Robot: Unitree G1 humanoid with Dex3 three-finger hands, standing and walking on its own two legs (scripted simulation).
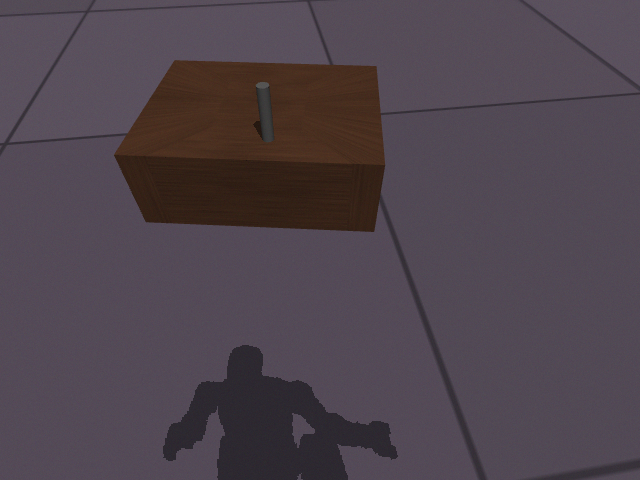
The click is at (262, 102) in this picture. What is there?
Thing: slim round
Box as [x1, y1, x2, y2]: [256, 82, 273, 141]
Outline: 259,82 256,84 256,91 262,139 264,141 271,141 273,139 273,129 268,83
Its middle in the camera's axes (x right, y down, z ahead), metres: -0.19 -0.46 +1.44
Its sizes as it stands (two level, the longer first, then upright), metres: 0.046 0.046 0.217
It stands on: a support 0.36 m high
